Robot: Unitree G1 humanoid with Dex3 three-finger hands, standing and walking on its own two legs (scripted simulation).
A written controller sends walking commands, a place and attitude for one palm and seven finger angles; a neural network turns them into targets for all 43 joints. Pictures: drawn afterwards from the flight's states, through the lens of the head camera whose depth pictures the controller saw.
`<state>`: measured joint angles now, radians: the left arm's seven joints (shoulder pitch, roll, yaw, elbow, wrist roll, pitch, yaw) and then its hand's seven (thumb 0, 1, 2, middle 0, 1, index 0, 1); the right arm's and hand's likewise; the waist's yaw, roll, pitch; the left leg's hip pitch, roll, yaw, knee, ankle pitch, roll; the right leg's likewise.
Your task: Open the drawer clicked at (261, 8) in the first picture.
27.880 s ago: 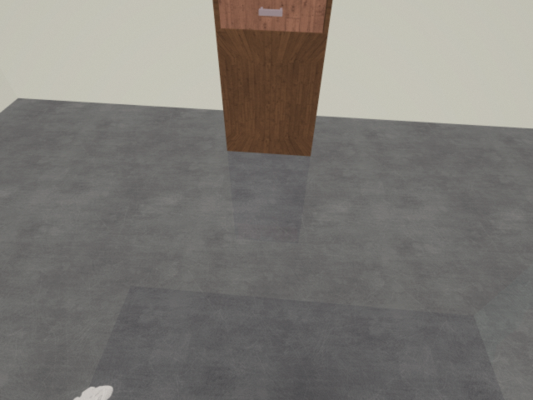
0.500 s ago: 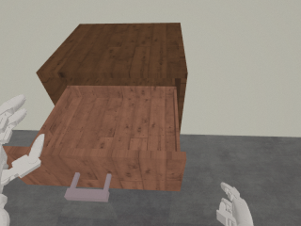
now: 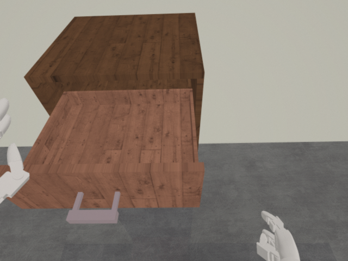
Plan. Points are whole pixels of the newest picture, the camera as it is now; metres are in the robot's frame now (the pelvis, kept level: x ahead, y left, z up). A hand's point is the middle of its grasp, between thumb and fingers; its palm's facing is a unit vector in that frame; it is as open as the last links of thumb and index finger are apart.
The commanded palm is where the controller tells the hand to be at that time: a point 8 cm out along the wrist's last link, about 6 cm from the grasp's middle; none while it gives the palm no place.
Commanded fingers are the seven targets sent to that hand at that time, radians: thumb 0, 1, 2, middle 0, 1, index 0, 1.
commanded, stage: step back with the hand held close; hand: left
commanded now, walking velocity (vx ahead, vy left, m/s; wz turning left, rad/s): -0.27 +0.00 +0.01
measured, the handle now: (95, 206) +0.22 +0.20 +0.03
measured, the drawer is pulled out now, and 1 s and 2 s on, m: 0.30 0.30 0.30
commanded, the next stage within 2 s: stop stepping back and stand still in 0.90 s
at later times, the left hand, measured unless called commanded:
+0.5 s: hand out of the picture +0.11 +0.25 +0.20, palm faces +0.45 -0.76 -0.47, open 7.4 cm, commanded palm +0.05 +0.29 +0.22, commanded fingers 0.00 0.90 0.90 -0.20 -0.30 -0.20 -0.30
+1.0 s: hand out of the picture +0.03 +0.17 +0.21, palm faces +0.24 -0.80 -0.55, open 7.4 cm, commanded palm -0.05 +0.25 +0.22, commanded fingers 0.00 0.90 0.90 -0.20 -0.30 -0.20 -0.30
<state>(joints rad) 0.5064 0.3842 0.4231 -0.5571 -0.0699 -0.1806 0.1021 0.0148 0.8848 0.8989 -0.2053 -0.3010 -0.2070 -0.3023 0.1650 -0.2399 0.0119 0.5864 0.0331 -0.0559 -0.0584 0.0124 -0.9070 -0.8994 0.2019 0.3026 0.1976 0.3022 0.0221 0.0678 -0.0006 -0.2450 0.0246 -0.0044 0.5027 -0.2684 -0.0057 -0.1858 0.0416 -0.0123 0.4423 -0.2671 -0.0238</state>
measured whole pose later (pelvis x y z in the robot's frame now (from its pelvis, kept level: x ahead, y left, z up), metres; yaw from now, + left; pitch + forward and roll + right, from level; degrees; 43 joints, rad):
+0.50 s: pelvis -0.07 +0.01 -0.01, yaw +1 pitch +1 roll +0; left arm 0.57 0.40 0.45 -0.66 -0.05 -0.22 0.14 0.01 0.89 0.90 -0.21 -0.30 -0.21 -0.30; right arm 0.20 -0.20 0.02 0.57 0.02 -0.08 -0.06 0.01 -0.91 -0.90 0.20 0.30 0.20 0.30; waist 0.01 0.03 -0.01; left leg -0.44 0.00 0.00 0.67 -0.33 0.01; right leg -0.39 0.01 -0.01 0.61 -0.24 -0.01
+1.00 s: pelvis -0.19 -0.03 -0.01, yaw -2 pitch +2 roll -1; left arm 0.57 0.46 0.45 -0.70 -0.07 -0.27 0.08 0.02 0.88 0.90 -0.21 -0.30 -0.21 -0.30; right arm 0.13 -0.19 0.02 0.61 0.03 -0.11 -0.01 0.01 -0.91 -0.90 0.20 0.30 0.20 0.30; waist -0.03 0.04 0.06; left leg -0.55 0.05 -0.03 0.81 -0.32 -0.03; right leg -0.29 0.05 -0.07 0.55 -0.29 -0.06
